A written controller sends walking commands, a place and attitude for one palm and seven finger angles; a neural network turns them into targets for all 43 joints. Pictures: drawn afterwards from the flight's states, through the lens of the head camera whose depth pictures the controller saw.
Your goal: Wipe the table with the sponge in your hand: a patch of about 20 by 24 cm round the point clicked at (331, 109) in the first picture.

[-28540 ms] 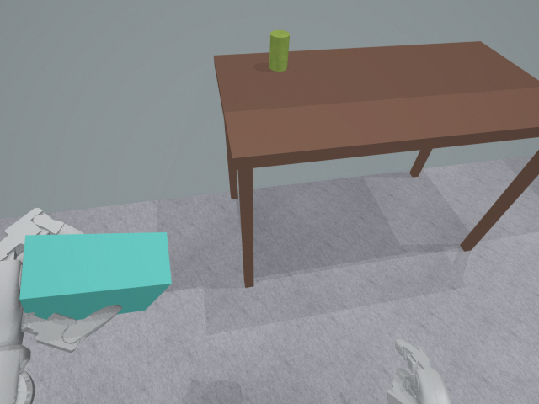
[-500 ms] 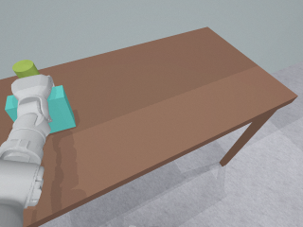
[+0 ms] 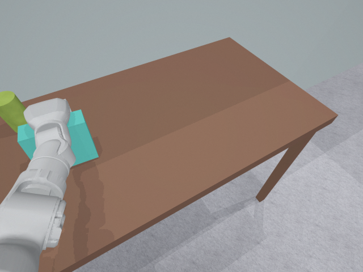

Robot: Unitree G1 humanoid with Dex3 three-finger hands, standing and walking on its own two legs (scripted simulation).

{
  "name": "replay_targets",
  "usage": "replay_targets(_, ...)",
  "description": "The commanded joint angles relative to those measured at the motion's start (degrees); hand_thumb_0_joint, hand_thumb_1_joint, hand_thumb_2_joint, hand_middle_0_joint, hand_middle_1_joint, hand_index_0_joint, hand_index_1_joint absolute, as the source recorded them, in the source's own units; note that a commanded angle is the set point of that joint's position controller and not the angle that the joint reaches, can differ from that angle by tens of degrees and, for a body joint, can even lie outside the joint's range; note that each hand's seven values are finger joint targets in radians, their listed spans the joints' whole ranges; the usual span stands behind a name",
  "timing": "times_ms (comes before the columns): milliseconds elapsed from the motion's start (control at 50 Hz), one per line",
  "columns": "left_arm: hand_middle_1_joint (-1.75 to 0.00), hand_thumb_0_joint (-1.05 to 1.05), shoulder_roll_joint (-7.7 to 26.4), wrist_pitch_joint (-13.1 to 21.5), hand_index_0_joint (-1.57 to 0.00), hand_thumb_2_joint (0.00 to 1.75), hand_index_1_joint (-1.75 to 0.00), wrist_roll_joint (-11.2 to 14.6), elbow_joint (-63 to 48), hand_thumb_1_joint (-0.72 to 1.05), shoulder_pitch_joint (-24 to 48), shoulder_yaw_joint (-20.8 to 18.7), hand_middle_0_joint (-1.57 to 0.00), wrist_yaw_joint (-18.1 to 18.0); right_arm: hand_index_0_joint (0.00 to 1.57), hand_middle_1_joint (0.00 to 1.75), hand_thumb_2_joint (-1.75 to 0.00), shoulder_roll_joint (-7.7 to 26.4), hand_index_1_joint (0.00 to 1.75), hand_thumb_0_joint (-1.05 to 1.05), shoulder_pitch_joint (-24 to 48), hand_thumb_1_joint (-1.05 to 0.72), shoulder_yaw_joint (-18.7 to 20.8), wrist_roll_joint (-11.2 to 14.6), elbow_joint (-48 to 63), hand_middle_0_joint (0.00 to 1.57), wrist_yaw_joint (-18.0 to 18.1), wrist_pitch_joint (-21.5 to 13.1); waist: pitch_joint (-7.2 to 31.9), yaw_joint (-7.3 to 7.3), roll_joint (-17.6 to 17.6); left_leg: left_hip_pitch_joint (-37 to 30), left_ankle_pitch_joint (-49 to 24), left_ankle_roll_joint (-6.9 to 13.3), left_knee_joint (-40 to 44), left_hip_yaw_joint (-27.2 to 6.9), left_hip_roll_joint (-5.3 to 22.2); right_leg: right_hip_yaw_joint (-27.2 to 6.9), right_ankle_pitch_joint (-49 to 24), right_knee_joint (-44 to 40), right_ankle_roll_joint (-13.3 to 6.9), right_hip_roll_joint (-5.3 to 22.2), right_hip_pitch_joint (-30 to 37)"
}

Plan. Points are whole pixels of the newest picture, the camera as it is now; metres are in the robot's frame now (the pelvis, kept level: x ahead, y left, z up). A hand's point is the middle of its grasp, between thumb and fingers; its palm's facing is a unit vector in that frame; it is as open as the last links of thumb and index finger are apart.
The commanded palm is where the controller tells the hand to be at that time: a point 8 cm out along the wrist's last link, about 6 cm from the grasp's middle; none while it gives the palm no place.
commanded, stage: wipe back along the middle lane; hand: left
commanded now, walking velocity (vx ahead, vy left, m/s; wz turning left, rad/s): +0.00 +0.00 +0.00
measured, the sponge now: (64, 148) +0.42 +0.30 +0.01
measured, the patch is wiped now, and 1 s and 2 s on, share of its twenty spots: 0.35 0.50 0.70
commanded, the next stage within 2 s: slide across to the third lane in 1.58 s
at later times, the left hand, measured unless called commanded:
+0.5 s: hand (57, 150) +0.38 +0.28 +0.06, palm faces -0.06 -0.04 -1.00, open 10.1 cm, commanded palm +0.35 +0.26 +0.10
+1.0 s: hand (66, 165) +0.34 +0.26 +0.06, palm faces +0.00 -0.03 -1.00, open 10.1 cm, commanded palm +0.30 +0.23 +0.09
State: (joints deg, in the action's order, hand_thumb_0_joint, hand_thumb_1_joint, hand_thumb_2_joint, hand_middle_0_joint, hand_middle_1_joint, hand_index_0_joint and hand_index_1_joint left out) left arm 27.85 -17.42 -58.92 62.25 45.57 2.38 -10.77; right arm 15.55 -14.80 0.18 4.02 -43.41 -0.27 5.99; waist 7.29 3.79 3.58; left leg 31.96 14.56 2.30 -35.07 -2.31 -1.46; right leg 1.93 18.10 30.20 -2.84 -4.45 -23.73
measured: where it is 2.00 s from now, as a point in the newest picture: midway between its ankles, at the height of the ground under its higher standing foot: outside the picture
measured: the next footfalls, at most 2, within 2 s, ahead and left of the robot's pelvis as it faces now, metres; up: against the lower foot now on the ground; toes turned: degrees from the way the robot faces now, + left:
none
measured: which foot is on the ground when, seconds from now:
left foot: down 0.00-1.00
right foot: down 0.00-1.00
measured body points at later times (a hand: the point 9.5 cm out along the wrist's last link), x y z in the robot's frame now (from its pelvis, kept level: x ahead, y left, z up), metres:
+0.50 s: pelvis +0.01 +0.00 +0.01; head +0.02 -0.01 +0.46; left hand +0.38 +0.28 +0.11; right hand +0.17 -0.25 -0.11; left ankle +0.02 +0.09 -0.73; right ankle -0.04 -0.09 -0.73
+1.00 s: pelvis +0.00 +0.01 +0.00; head -0.02 -0.01 +0.45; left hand +0.34 +0.25 +0.11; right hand +0.17 -0.22 -0.11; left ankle +0.02 +0.09 -0.73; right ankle -0.04 -0.09 -0.73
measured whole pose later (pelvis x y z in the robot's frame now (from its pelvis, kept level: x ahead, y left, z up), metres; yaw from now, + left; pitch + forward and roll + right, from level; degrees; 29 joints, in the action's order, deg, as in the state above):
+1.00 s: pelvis +0.00 +0.01 +0.00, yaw +1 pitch +4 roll -1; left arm 17.2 -28.9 -55.6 32.1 22.3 14.1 -12.4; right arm 14.6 -7.7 -0.5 5.6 -40.2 -1.2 10.8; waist 7.6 -2.2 4.6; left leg 22.9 14.0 3.1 -32.6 -1.9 -3.1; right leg 1.6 18.5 29.4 -2.2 -2.7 -15.3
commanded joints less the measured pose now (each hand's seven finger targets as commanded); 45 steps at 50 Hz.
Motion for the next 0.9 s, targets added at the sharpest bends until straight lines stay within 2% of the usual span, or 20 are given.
replay_targets(0,-1.60,0.00,15.06,-0.14,-1.20,1.30,-1.60,-0.65,-11.31,0.10,18.42,-1.75,-1.20,-0.07,0.20,0.30,-0.90,8.38,0.30,0.00,0.59,-0.90,2.90,-0.11,6.20,0.20,0.61,-0.70,20.80,-0.95,-0.58,-15.82,-19.29,1.48,0.68,0.24,-0.33,-2.72,-28.75,-3.04,0.27,1.96,9.13)
replay_targets(40,-1.60,0.00,15.08,0.66,-1.20,1.30,-1.60,0.34,-13.92,0.10,14.19,-2.97,-1.20,0.87,0.20,0.30,-0.90,8.23,0.30,0.00,1.87,-0.90,2.87,0.13,6.91,0.20,0.67,-0.23,22.50,-2.51,0.53,-16.56,-22.15,1.37,0.81,0.43,-0.46,-3.13,-32.82,-2.82,-0.07,2.23,11.60)
replay_targets(60,-1.60,0.00,13.20,0.82,-1.20,1.30,-1.60,0.66,-15.17,0.10,11.63,-1.57,-1.20,1.18,0.20,0.30,-0.90,8.24,0.30,0.00,1.75,-0.90,3.12,-0.09,7.44,0.20,0.64,-0.10,21.73,-2.13,0.02,-17.07,-23.35,1.58,0.39,0.89,-0.50,-2.97,-34.75,-2.68,0.11,2.18,12.15)
replay_targets(140,-1.60,0.00,13.08,0.82,-1.20,1.30,-1.60,1.48,-20.63,0.10,3.91,-2.95,-1.20,1.99,0.20,0.30,-0.90,8.30,0.30,0.00,4.52,-0.90,3.03,0.51,8.96,0.20,0.39,0.82,18.96,-3.32,-2.09,-15.85,-24.52,1.72,1.13,1.13,-0.76,-3.28,-39.47,-3.22,0.09,2.62,14.20)
replay_targets(160,-1.60,0.00,11.06,0.47,-1.20,1.30,-1.60,1.54,-21.10,0.10,2.87,-1.08,-1.20,1.97,0.20,0.30,-0.90,8.45,0.30,0.00,4.29,-0.90,3.13,0.44,9.17,0.20,0.49,1.03,16.69,-2.57,-3.14,-15.79,-23.69,1.83,1.40,1.26,-0.78,-2.85,-38.25,-3.45,0.25,2.36,13.35)
replay_targets(200,-1.60,0.00,10.56,-0.26,-1.20,1.30,-1.60,1.60,-22.03,0.10,2.82,-0.74,-1.20,1.80,0.20,0.30,-0.90,8.50,0.30,0.00,5.40,-0.90,3.05,0.73,9.27,0.20,0.45,1.32,13.49,-2.11,-4.23,-15.41,-21.33,1.83,2.17,1.31,-0.68,-2.87,-35.82,-4.42,0.30,2.44,11.77)
replay_targets(220,-1.60,0.00,10.44,-0.81,-1.20,1.30,-1.60,1.53,-21.62,0.10,1.16,-0.88,-1.20,1.76,0.20,0.30,-0.90,8.41,0.30,0.00,5.81,-0.90,3.03,0.87,9.31,0.20,0.51,1.58,13.43,-2.60,-5.13,-15.32,-20.73,1.81,2.48,1.22,-0.83,-2.90,-35.00,-4.66,0.29,2.43,12.08)
replay_targets(260,-1.60,0.00,10.95,-1.24,-1.20,1.30,-1.60,1.51,-22.77,0.10,0.99,-1.10,-1.20,1.73,0.20,0.30,-0.90,8.48,0.30,0.00,6.66,-0.90,2.88,0.87,9.31,0.20,0.75,1.84,12.96,-2.88,-3.16,-15.85,-20.60,1.74,2.86,1.28,-0.93,-2.98,-34.12,-4.46,-0.02,2.44,12.25)
replay_targets(320,-1.60,0.00,8.74,-2.34,-1.20,1.30,-1.60,0.09,-24.45,0.10,1.09,1.27,-1.20,1.86,0.20,0.30,-0.90,7.94,0.30,0.00,7.92,-0.90,2.67,1.16,9.70,0.20,0.70,2.28,13.17,-3.04,-0.84,-17.91,-20.60,1.29,3.30,0.58,-0.76,-2.34,-30.32,-4.61,-0.57,2.28,10.22)
replay_targets(340,-1.60,0.00,6.48,-2.17,-1.20,1.30,-1.60,0.32,-26.81,0.10,2.17,2.85,-1.20,1.98,0.20,0.30,-0.90,7.54,0.30,0.00,8.88,-0.90,2.74,1.26,10.11,0.20,0.65,2.23,13.67,-2.88,1.09,-19.45,-21.97,1.23,3.11,0.45,-0.66,-2.27,-30.20,-4.46,-0.76,2.25,9.65)
replay_targets(400,-1.60,0.00,5.21,-3.37,-1.20,1.30,-1.60,1.11,-25.84,0.10,-2.88,2.90,-1.20,1.73,0.20,0.30,-0.90,7.46,0.30,0.00,9.25,-0.90,2.55,1.12,10.56,0.20,0.70,2.48,13.95,-3.69,-0.65,-19.68,-20.65,0.89,3.49,-0.03,-0.40,-1.77,-27.16,-4.70,-0.89,1.90,9.29)
replay_targets(440,-1.60,0.00,3.42,-3.53,-1.20,1.30,-1.60,1.90,-26.69,0.10,0.41,3.85,-1.20,1.68,0.20,0.30,-0.90,7.34,0.30,0.00,10.05,-0.90,2.47,1.35,10.37,0.20,0.95,2.80,13.65,-2.82,-2.62,-19.85,-19.19,0.65,4.07,-0.59,-0.11,-1.47,-25.23,-4.89,-0.80,1.87,8.60)
replay_targets(480,-1.60,0.00,2.01,-4.36,-1.20,1.30,-1.60,2.28,-26.65,0.10,-0.23,4.95,-1.20,1.29,0.20,0.30,-0.90,7.27,0.30,0.00,10.78,-0.90,2.19,1.40,10.91,0.20,1.08,2.88,12.25,-2.98,-4.18,-19.46,-16.82,0.63,4.77,-1.04,-0.13,-1.08,-21.93,-5.39,-0.70,1.71,7.47)
replay_targets(560,-1.60,0.00,-1.03,-4.91,-1.20,1.30,-1.60,1.52,-27.39,0.10,2.96,7.83,-1.20,0.80,0.20,0.30,-0.90,6.76,0.30,0.00,11.43,-0.90,2.18,1.21,10.92,0.20,1.18,2.72,11.14,-2.72,-0.89,-21.58,-14.40,0.25,5.47,-2.02,0.30,-0.40,-15.15,-5.51,-1.26,1.22,3.95)
replay_targets(640,-1.60,0.00,-2.69,-5.21,-1.20,1.30,-1.60,1.81,-28.22,0.10,1.99,8.16,-1.20,0.45,0.20,0.30,-0.90,6.44,0.30,0.00,12.27,-0.90,2.17,1.24,11.04,0.20,0.83,2.54,13.70,-3.46,-0.63,-22.92,-15.76,-0.22,5.22,-2.79,0.46,-0.13,-15.05,-4.86,-1.63,1.05,4.46)
replay_targets(740,-1.60,0.00,-4.66,-6.40,-1.20,1.30,-1.60,3.38,-31.40,0.10,-6.35,7.91,-1.20,-0.40,0.20,0.30,-0.90,6.40,0.30,0.00,13.69,-0.90,2.30,0.99,11.71,0.20,-0.06,2.33,15.12,-5.22,-3.43,-22.67,-17.55,-0.36,4.81,-2.82,0.57,-0.06,-17.38,-4.33,-1.57,0.92,6.59)
replay_targets(780,-1.60,0.00,-6.33,-7.25,-1.20,1.30,-1.60,3.35,-32.15,0.10,-8.69,9.21,-1.20,-0.68,0.20,0.30,-0.90,6.23,0.30,0.00,14.07,-0.90,2.22,1.01,11.89,0.20,-0.45,2.23,13.20,-5.06,-5.04,-21.93,-17.12,-0.15,4.70,-2.68,0.54,0.14,-17.48,-4.27,-1.43,0.82,6.31)
replay_targets(820,-1.60,0.00,-7.39,-8.73,-1.20,1.30,-1.60,3.46,-33.95,0.10,-9.38,10.48,-1.20,-0.66,0.20,0.30,-0.90,6.16,0.30,0.00,15.30,-0.90,1.91,1.21,12.16,0.20,-0.84,2.38,10.97,-5.09,-4.30,-21.10,-15.82,-0.34,5.24,-2.72,0.53,0.30,-16.36,-4.40,-1.50,0.82,5.79)
replay_targets(840,-1.60,0.00,-6.11,-9.37,-1.20,1.30,-1.60,3.39,-34.96,0.10,-9.52,9.28,-1.20,-0.73,0.20,0.30,-0.90,6.35,0.30,0.00,15.96,-0.90,1.94,1.13,12.14,0.20,-0.87,2.36,10.96,-5.79,-3.90,-21.10,-15.54,-0.38,5.59,-3.06,0.59,0.08,-15.84,-4.29,-1.75,0.67,6.02)
replay_targets(880,-1.60,0.00,-7.76,-10.33,-1.20,1.30,-1.60,3.55,-35.78,0.10,-8.48,11.18,-1.20,-0.74,0.20,0.30,-0.90,6.06,0.30,0.00,16.32,-0.90,1.85,1.38,12.14,0.20,-0.96,2.28,9.34,-4.98,-3.83,-21.33,-13.78,-0.35,5.77,-3.29,0.64,0.49,-13.74,-4.32,-1.68,0.56,4.82)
